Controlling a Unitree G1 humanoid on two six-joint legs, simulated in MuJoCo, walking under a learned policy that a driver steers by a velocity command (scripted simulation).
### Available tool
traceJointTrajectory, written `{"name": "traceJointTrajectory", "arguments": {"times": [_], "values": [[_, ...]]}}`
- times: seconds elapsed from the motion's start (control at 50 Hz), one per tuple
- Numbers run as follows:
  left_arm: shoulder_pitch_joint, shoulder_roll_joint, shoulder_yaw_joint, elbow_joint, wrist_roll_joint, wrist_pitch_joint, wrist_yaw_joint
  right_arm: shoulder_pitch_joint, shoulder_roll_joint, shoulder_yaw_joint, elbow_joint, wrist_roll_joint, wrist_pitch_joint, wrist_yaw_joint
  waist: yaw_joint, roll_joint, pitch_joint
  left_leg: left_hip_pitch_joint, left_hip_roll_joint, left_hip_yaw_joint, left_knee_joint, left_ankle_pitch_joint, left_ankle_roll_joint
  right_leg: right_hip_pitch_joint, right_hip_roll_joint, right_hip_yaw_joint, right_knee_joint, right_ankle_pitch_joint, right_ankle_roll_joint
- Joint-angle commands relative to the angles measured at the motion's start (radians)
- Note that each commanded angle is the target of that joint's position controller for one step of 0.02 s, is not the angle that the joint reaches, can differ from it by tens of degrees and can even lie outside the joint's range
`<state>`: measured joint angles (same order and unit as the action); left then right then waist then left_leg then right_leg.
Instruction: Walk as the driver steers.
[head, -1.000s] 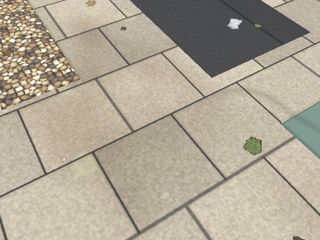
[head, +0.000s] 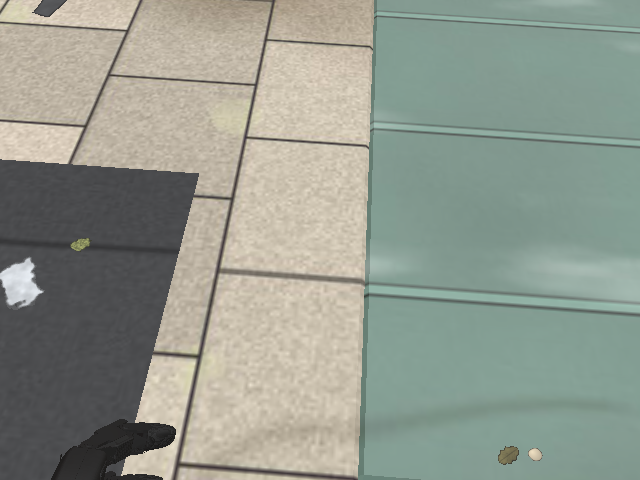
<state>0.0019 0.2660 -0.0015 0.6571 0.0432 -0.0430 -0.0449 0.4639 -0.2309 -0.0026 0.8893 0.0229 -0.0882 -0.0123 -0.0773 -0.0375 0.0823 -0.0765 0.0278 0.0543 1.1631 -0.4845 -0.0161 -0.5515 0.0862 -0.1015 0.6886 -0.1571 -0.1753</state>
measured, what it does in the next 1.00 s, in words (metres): walks ahead, turning left: left foot, then right foot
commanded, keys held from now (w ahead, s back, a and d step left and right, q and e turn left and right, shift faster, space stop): q+shift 1.00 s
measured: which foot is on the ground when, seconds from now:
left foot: up 0.00-0.38, down 0.40-0.88, up 0.90-1.00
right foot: down 0.00-0.42, up 0.44-0.86, down 0.88-1.00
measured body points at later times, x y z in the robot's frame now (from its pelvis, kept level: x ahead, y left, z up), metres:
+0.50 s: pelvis +0.22 +0.08 +0.02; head +0.27 +0.11 +0.46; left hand +0.34 +0.39 -0.08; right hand +0.43 -0.16 -0.08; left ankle +0.29 +0.17 -0.70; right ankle +0.16 -0.07 -0.61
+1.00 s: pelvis +0.32 +0.05 +0.04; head +0.36 +0.07 +0.48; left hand +0.21 +0.36 -0.05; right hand +0.67 +0.00 -0.04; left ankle +0.24 +0.14 -0.63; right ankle +0.44 +0.00 -0.70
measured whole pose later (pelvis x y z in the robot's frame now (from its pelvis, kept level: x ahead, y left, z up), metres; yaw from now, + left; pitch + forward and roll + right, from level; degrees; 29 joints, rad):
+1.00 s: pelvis +0.32 +0.05 +0.04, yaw +50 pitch +2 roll -1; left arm 0.12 0.29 0.09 0.74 0.02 0.00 0.04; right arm 0.16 -0.37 -0.10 0.53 0.02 0.06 -0.01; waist 0.01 0.06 0.04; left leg -0.57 -0.12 -0.16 1.12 -0.41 -0.04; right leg -0.30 0.03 0.03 0.46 -0.19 -0.01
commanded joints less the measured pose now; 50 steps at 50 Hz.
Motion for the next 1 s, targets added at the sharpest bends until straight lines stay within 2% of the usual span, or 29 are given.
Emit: {"name": "traceJointTrajectory", "arguments": {"times": [0.02,0.04,0.06,0.1,0.14,0.22,0.26,0.32,0.38,0.4,0.42,0.44,0.46,0.48,0.5,0.52,0.56,0.6,0.66,0.78,0.84,0.86,0.88,0.9,0.92,0.94,0.96,0.98,1.0], "values": [[0.263,0.204,0.081,0.02,-0.034,-0.029,0.018,-0.036,-0.239,-0.061,-0.126,0.067,-0.031,-0.009,0.168,0.091,-0.414,-0.569,0.021,-0.235,0.329,-0.039,0.001,0.832,-0.48,0.515,-0.24,0.786,-0.238],[0.194,0.149,0.07,0.027,-0.051,-0.049,0.018,-0.071,-0.203,-0.059,-0.113,0.044,-0.016,-0.025,0.115,0.166,-0.297,-0.559,0.08,-0.196,0.236,0.006,-0.018,0.656,-0.434,0.443,-0.289,0.675,-0.184],[0.143,0.107,0.06,0.031,-0.048,-0.061,0.019,-0.054,-0.191,-0.067,-0.092,0.034,0.007,-0.03,0.074,0.149,-0.203,-0.505,0.096,-0.177,0.194,0.029,-0.03,0.501,-0.404,0.362,-0.334,0.662,-0.166],[0.098,0.068,0.054,0.042,-0.031,-0.068,0.015,-0.003,-0.13,-0.069,-0.076,0.022,0.047,-0.028,0.024,0.067,-0.146,-0.4,0.113,-0.158,0.135,0.085,-0.046,0.308,-0.36,0.224,-0.411,0.646,-0.12],[0.06,0.074,0.059,0.053,-0.022,-0.067,0.028,-0.046,-0.102,-0.072,-0.109,0.015,0.063,-0.029,0.009,0.011,-0.1,-0.433,0.108,-0.125,0.063,0.151,-0.06,0.23,-0.331,0.106,-0.447,0.69,-0.096],[0.025,0.086,0.065,0.056,-0.025,-0.032,0.079,-0.133,-0.079,-0.068,-0.155,-0.003,0.057,-0.008,0.029,-0.026,-0.127,-0.438,0.087,-0.044,-0.239,0.464,-0.047,0.295,-0.252,-0.078,-0.42,0.597,-0.035],[0.05,0.104,0.07,0.067,-0.035,-0.011,0.092,-0.19,-0.077,-0.067,-0.18,-0.008,0.059,0.013,0.064,-0.026,-0.14,-0.451,0.073,-0.017,-0.36,0.538,-0.032,0.387,-0.277,-0.094,-0.388,0.574,-0.026],[0.066,0.135,0.083,0.075,-0.052,0.022,0.095,-0.236,-0.114,-0.079,-0.228,-0.008,0.07,0.049,0.077,-0.04,-0.132,-0.473,0.055,0.018,-0.447,0.455,0.011,0.493,-0.336,-0.095,-0.305,0.573,-0.004],[0.026,0.149,0.094,0.059,-0.079,0.039,0.103,-0.132,-0.172,-0.109,-0.231,-0.008,0.072,0.063,0.007,-0.05,-0.16,-0.338,-0.026,0.075,-0.538,0.348,0.089,0.502,-0.341,-0.114,-0.078,0.74,0.058],[0.024,0.137,0.092,0.056,-0.081,0.042,0.099,-0.017,-0.208,-0.13,-0.205,-0.012,0.066,0.052,-0.052,0.007,-0.199,-0.175,-0.064,0.055,-0.639,0.454,0.137,0.433,-0.295,-0.126,0.116,0.666,0.101],[0.044,0.101,0.082,0.035,-0.053,0.037,0.088,-0.002,-0.314,-0.159,-0.214,-0.018,0.062,0.029,-0.033,0.224,-0.189,-0.025,0.074,-0.205,-0.677,1.033,0.204,0.218,-0.179,-0.122,0.381,0.105,0.179],[0.114,0.057,0.07,-0.005,-0.022,0.032,0.073,-0.063,-0.371,-0.162,-0.264,-0.058,0.057,0.023,0.071,0.401,-0.336,0.224,0.276,-0.697,-0.714,1.136,0.455,-0.119,0.057,0.019,0.736,-0.53,0.246],[0.114,0.122,0.076,0.012,-0.033,0.017,0.054,-0.117,-0.338,-0.154,-0.314,-0.057,0.051,0.037,0.026,0.225,-0.475,0.253,0.311,-0.769,-0.792,0.877,0.456,-0.139,0.012,0.256,0.784,-0.491,0.219],[0.048,0.139,0.082,-0.005,-0.055,0.011,0.049,-0.177,-0.298,-0.146,-0.335,-0.037,0.049,0.037,0.035,0.14,-0.387,0.171,0.274,-0.679,-0.814,0.71,0.404,-0.156,-0.015,0.258,0.75,-0.41,0.199],[0.02,0.124,0.083,0.002,-0.044,0.014,0.057,-0.226,-0.255,-0.137,-0.338,-0.006,0.057,0.029,0.069,0.023,-0.27,0.047,0.215,-0.588,-0.827,0.588,0.337,-0.168,-0.05,0.249,0.66,-0.341,0.199],[0.005,0.128,0.086,0.002,-0.032,0.023,0.067,-0.263,-0.224,-0.128,-0.35,0.01,0.068,0.015,0.086,0.021,-0.224,-0.05,0.183,-0.534,-0.832,0.532,0.302,-0.142,-0.074,0.25,0.565,-0.299,0.198],[0.004,0.105,0.086,0.005,-0.037,0.034,0.066,-0.286,-0.21,-0.127,-0.376,-0.002,0.088,-0.007,0.104,0.069,-0.203,-0.138,0.1,-0.477,-0.842,0.489,0.251,-0.05,-0.056,0.231,0.405,-0.245,0.209],[0.004,0.073,0.079,0.017,-0.044,0.033,0.069,-0.264,-0.231,-0.139,-0.384,-0.012,0.1,-0.024,0.092,0.093,-0.224,-0.121,0.08,-0.472,-0.825,0.542,0.239,-0.027,-0.026,0.227,0.278,-0.222,0.232],[0.002,0.071,0.079,0.027,-0.051,0.035,0.075,-0.263,-0.246,-0.148,-0.396,-0.008,0.118,-0.041,0.079,0.134,-0.248,-0.122,0.066,-0.501,-0.808,0.462,0.216,0.002,-0.012,0.248,0.165,-0.166,0.251],[-0.009,0.1,0.096,0.031,-0.054,0.014,0.065,-0.296,-0.241,-0.148,-0.426,-0.011,0.143,-0.034,0.046,0.22,-0.216,-0.143,0.036,-0.601,-0.783,0.337,0.187,0.082,-0.002,0.267,-0.007,-0.135,0.237],[0.06,0.128,0.113,0.049,-0.056,-0.004,0.053,-0.339,-0.241,-0.146,-0.446,-0.002,0.148,-0.027,0.074,0.231,-0.212,-0.172,0.005,-0.647,-0.73,0.353,0.162,0.22,-0.014,0.257,-0.207,-0.081,0.209],[0.102,0.144,0.122,0.062,-0.054,-0.005,0.053,-0.353,-0.23,-0.14,-0.452,0.005,0.149,-0.024,0.094,0.204,-0.213,-0.222,-0.034,-0.625,-0.682,0.287,0.134,0.322,-0.053,0.253,-0.321,0.014,0.193],[0.108,0.195,0.135,0.056,-0.042,0.003,0.057,-0.286,-0.174,-0.123,-0.445,0.001,0.152,-0.02,0.058,0.049,-0.252,-0.329,-0.116,-0.522,-0.513,-0.022,0.091,0.462,-0.239,0.395,-0.361,0.032,0.122],[0.092,0.246,0.14,0.052,-0.008,0.017,0.062,-0.273,-0.172,-0.121,-0.474,0.009,0.145,-0.013,0.019,-0.256,-0.214,-0.506,-0.243,-0.288,-0.267,-0.157,0.035,0.455,-0.418,0.633,-0.42,0.135,-0.033],[0.054,0.194,0.133,0.018,0.003,0.012,0.066,-0.266,-0.271,-0.146,-0.459,-0.009,0.129,-0.003,0.024,-0.22,-0.181,-0.575,-0.141,-0.271,-0.068,-0.097,-0.008,0.412,-0.478,0.675,-0.428,0.121,-0.088],[0.009,0.142,0.119,-0.007,-0.009,0.016,0.078,-0.26,-0.302,-0.156,-0.43,-0.003,0.13,0.002,0.024,-0.143,-0.16,-0.569,-0.104,-0.244,0.003,-0.022,-0.022,0.387,-0.423,0.549,-0.404,0.078,-0.057],[-0.014,0.119,0.111,-0.018,-0.024,0.024,0.089,-0.247,-0.286,-0.154,-0.404,-0.003,0.139,0.0,0.025,-0.084,-0.136,-0.57,-0.086,-0.221,0.053,0.041,-0.035,0.373,-0.354,0.443,-0.387,0.036,-0.015],[-0.01,0.12,0.107,-0.022,-0.035,0.03,0.1,-0.237,-0.259,-0.145,-0.399,-0.007,0.146,0.0,0.036,-0.064,-0.121,-0.596,-0.073,-0.198,0.12,0.088,-0.046,0.378,-0.328,0.386,-0.383,0.046,-0.002],[0.005,0.126,0.104,-0.021,-0.034,0.036,0.109,-0.239,-0.231,-0.133,-0.403,-0.001,0.149,0.006,0.044,-0.053,-0.105,-0.611,-0.054,-0.16,0.14,0.108,-0.054,0.374,-0.316,0.332,-0.388,0.09,-0.005]]}}
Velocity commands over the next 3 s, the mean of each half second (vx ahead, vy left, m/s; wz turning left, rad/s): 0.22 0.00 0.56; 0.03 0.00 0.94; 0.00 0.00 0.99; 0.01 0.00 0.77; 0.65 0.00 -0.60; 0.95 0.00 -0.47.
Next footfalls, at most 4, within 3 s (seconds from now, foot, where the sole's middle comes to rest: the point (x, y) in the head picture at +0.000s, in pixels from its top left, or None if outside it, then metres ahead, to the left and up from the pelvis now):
0.40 left None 0.33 0.18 -0.74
0.88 right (295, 457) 0.46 0.03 -0.74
1.32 left None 0.21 0.16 -0.74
1.76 right None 0.43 0.20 -0.74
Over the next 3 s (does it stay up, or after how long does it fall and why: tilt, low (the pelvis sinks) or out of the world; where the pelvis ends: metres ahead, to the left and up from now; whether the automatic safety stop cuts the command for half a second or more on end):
stays up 0.54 0.76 0.00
